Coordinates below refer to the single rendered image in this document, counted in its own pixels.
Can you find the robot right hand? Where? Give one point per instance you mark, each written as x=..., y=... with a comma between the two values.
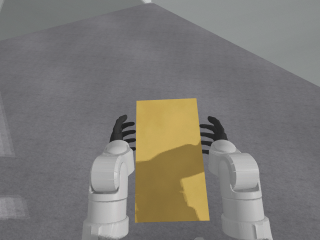
x=217, y=128

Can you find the robot left forearm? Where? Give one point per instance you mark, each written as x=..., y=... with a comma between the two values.
x=108, y=192

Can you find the carton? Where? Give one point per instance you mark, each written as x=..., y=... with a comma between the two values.
x=170, y=183

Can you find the robot right forearm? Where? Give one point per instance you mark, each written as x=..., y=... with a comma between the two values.
x=243, y=214

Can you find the robot left hand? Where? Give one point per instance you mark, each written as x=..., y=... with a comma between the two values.
x=117, y=133

